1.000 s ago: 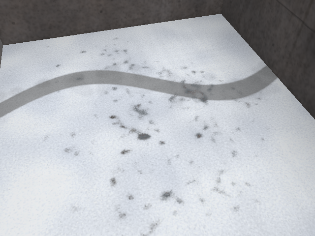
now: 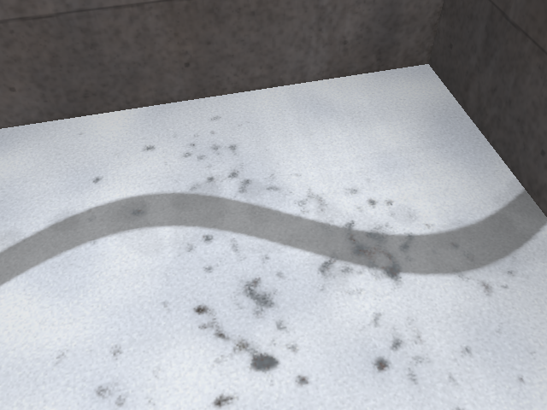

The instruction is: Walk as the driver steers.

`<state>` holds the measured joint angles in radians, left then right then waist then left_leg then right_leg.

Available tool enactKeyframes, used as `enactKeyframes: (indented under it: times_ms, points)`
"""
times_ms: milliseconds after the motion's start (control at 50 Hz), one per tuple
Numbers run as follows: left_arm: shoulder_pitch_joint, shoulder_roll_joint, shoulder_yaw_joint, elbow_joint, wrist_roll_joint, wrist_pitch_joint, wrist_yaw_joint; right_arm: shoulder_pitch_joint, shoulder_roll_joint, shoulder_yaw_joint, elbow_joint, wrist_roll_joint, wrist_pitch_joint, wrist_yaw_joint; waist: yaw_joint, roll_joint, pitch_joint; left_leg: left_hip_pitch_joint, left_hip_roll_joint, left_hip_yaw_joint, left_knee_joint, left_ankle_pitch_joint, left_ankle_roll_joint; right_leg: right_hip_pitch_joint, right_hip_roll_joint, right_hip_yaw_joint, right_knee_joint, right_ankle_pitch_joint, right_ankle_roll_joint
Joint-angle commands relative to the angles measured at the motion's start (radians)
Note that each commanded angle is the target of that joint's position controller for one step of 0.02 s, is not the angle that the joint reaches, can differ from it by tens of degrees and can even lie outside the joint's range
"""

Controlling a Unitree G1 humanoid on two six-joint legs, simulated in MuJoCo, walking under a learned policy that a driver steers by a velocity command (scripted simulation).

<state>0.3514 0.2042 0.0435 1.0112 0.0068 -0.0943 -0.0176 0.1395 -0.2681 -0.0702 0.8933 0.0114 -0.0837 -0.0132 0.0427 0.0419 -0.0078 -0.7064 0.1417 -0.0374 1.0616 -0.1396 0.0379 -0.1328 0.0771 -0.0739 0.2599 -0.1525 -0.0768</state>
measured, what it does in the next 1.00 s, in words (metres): walks ahead, turning left: left foot, then right foot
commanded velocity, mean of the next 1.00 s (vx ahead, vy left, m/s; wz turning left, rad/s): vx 0.50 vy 0.00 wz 0.31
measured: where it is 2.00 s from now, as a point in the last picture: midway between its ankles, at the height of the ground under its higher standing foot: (187, 240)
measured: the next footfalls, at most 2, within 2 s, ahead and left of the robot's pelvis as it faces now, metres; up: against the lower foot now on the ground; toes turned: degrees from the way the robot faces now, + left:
left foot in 0.28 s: +0.36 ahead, +0.15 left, +0.00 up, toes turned +2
right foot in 0.78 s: +0.64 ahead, -0.05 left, +0.00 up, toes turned +16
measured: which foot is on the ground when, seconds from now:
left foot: up 0.00-0.26, down 0.28-0.80, up 0.82-1.00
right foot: down 0.00-0.30, up 0.32-0.76, down 0.78-1.00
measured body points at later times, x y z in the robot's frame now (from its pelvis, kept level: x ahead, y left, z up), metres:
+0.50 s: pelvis +0.29 +0.07 +0.00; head +0.32 +0.08 +0.45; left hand +0.40 +0.35 -0.13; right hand +0.36 -0.19 -0.13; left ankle +0.32 +0.15 -0.75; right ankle +0.34 -0.10 -0.67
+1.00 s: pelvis +0.56 +0.04 +0.00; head +0.59 +0.04 +0.45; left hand +0.54 +0.33 -0.12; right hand +0.77 -0.18 -0.12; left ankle +0.54 +0.20 -0.66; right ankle +0.60 -0.06 -0.75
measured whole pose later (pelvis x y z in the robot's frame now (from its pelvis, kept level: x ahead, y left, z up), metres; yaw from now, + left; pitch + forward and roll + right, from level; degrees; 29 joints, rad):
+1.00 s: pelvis +0.56 +0.04 +0.00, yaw +21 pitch +2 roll -2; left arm 0.24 0.25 0.06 0.89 0.01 -0.11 -0.01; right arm 0.26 -0.31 -0.09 0.75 0.03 -0.03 -0.01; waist 0.03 0.06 0.01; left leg -0.63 0.08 -0.06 1.13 -0.28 0.02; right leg -0.19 0.01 -0.10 0.34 -0.18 -0.03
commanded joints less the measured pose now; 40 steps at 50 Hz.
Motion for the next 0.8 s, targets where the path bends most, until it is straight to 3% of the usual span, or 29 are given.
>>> enactKeyframes:
  times_ms: [20,100,160,200,240,260,280,300,320,340,360,380,420,460,500,560,620,680,720,760,780,800]
  points:
    - [-0.045,0.141,0.017,-0.059,-0.002,-0.015,0.017,-0.019,-0.022,-0.001,-0.061,-0.011,-0.002,0.004,-0.045,-0.080,0.062,0.002,0.013,-0.002,-0.187,0.184,-0.023,-0.098,-0.258,0.162,-0.158,0.211,-0.146]
    - [0.042,0.163,0.018,-0.031,-0.020,-0.012,0.023,-0.168,-0.013,0.012,-0.105,0.002,-0.006,0.021,0.011,-0.083,0.082,0.047,-0.035,0.036,-0.410,0.290,-0.024,-0.014,-0.254,0.127,-0.158,0.177,-0.119]
    - [0.099,0.168,0.023,-0.004,-0.024,0.006,0.026,-0.249,-0.019,0.018,-0.144,0.008,-0.010,0.040,0.035,-0.083,0.105,-0.008,-0.046,0.027,-0.490,0.231,-0.009,0.135,-0.304,0.139,-0.104,0.186,-0.116]
    - [0.105,0.179,0.030,0.003,-0.023,0.019,0.029,-0.267,-0.030,0.017,-0.165,0.009,-0.017,0.055,0.027,-0.093,0.101,0.001,-0.059,0.032,-0.528,0.149,0.014,0.207,-0.335,0.148,-0.054,0.245,-0.105]
    - [0.076,0.201,0.037,-0.004,-0.022,0.029,0.031,-0.192,-0.065,0.004,-0.156,0.008,-0.023,0.060,-0.024,-0.126,0.048,0.146,-0.103,0.067,-0.553,0.069,0.044,0.229,-0.335,0.138,0.044,0.466,-0.084]
    - [0.051,0.200,0.036,-0.011,-0.020,0.035,0.030,-0.065,-0.100,-0.016,-0.121,0.006,-0.025,0.058,-0.093,-0.131,-0.027,0.320,-0.140,0.097,-0.569,0.067,0.069,0.209,-0.300,0.107,0.186,0.629,-0.065]
    - [0.035,0.178,0.026,-0.028,-0.010,0.036,0.032,0.134,-0.159,-0.042,-0.063,0.003,-0.025,0.052,-0.171,-0.112,-0.157,0.604,-0.106,0.057,-0.528,0.117,0.113,0.087,-0.247,0.055,0.417,0.610,-0.032]
    - [0.139,0.084,-0.002,-0.047,-0.004,0.020,0.023,0.289,-0.256,-0.066,-0.033,-0.017,-0.020,0.047,-0.155,0.085,-0.336,1.048,0.148,-0.363,-0.538,0.028,0.268,-0.325,-0.112,0.003,0.823,0.261,0.044]
    - [0.144,0.065,-0.013,-0.033,-0.004,-0.010,0.014,0.316,-0.221,-0.053,-0.023,0.000,-0.012,0.048,-0.152,0.212,-0.427,1.156,0.243,-0.722,-0.725,-0.066,0.334,-0.514,-0.012,0.115,1.030,-0.375,0.063]
    - [0.056,0.151,0.011,-0.062,-0.028,-0.035,0.007,0.246,-0.160,-0.032,-0.036,0.005,-0.010,0.047,-0.148,0.167,-0.313,1.080,0.202,-0.646,-0.749,-0.126,0.283,-0.626,-0.079,0.180,1.114,-0.359,0.041]
    - [-0.041,0.173,0.013,-0.094,-0.041,-0.048,0.009,0.151,-0.127,-0.023,-0.065,0.001,-0.010,0.043,-0.128,0.096,-0.187,0.919,0.164,-0.501,-0.764,-0.064,0.251,-0.645,-0.126,0.156,1.096,-0.276,0.028]
    - [-0.090,0.168,0.017,-0.107,-0.030,-0.051,0.016,0.085,-0.105,-0.016,-0.078,-0.009,-0.011,0.045,-0.096,0.003,-0.098,0.748,0.128,-0.396,-0.798,0.041,0.239,-0.610,-0.163,0.139,1.023,-0.199,0.027]
    - [-0.076,0.148,0.026,-0.113,-0.009,-0.031,0.025,0.043,-0.065,-0.005,-0.088,-0.021,-0.016,0.048,-0.030,0.004,-0.061,0.579,0.071,-0.307,-0.848,0.134,0.223,-0.485,-0.203,0.152,0.899,-0.137,0.031]
    - [-0.075,0.122,0.025,-0.123,-0.002,-0.012,0.031,0.067,-0.089,-0.011,-0.085,-0.011,-0.019,0.043,-0.012,0.015,-0.041,0.514,0.051,-0.262,-0.882,0.152,0.236,-0.459,-0.200,0.140,0.808,-0.116,0.053]
    - [-0.155,0.128,0.027,-0.157,0.005,-0.004,0.038,0.107,-0.127,-0.023,-0.080,-0.004,-0.019,0.027,-0.024,0.010,-0.005,0.484,0.042,-0.236,-0.905,0.146,0.241,-0.495,-0.190,0.133,0.674,-0.030,0.083]
    - [-0.287,0.118,0.023,-0.197,0.002,-0.007,0.033,0.164,-0.140,-0.028,-0.071,0.001,-0.011,0.008,-0.061,0.022,0.024,0.458,0.003,-0.198,-0.906,0.083,0.202,-0.474,-0.156,0.134,0.452,0.156,0.101]
    - [-0.386,0.113,0.017,-0.230,-0.009,-0.014,0.022,0.213,-0.148,-0.032,-0.060,0.008,-0.004,0.001,-0.094,0.040,0.033,0.449,-0.008,-0.198,-0.885,0.042,0.179,-0.404,-0.115,0.125,0.316,0.246,0.108]
    - [-0.441,0.137,0.019,-0.260,-0.016,-0.024,0.011,0.246,-0.146,-0.035,-0.053,0.016,0.005,-0.003,-0.106,0.042,0.034,0.516,0.017,-0.258,-0.824,0.003,0.168,-0.380,-0.105,0.149,0.241,0.218,0.103]
    - [-0.429,0.168,0.028,-0.266,-0.018,-0.035,0.005,0.237,-0.155,-0.040,-0.062,0.014,0.014,-0.010,-0.086,0.058,0.023,0.555,0.035,-0.308,-0.765,0.003,0.155,-0.326,-0.102,0.156,0.204,0.148,0.092]
    - [-0.311,0.200,0.045,-0.237,-0.017,-0.046,0.007,0.219,-0.134,-0.036,-0.079,0.009,0.023,-0.012,-0.024,0.073,-0.027,0.549,-0.004,-0.319,-0.652,0.066,0.127,-0.158,-0.094,0.131,0.154,0.082,0.060]
    - [-0.174,0.241,0.061,-0.213,-0.003,-0.052,0.012,0.202,-0.089,-0.020,-0.101,0.002,0.022,-0.009,0.039,0.039,-0.131,0.470,-0.066,-0.274,-0.466,0.074,0.095,0.060,-0.174,0.191,0.176,0.065,0.013]
    - [-0.024,0.316,0.081,-0.198,0.006,-0.047,0.020,0.252,-0.032,-0.005,-0.125,0.000,0.014,-0.008,0.061,-0.143,-0.276,0.207,-0.187,-0.140,-0.138,-0.143,0.028,0.403,-0.384,0.448,0.179,0.004,-0.076]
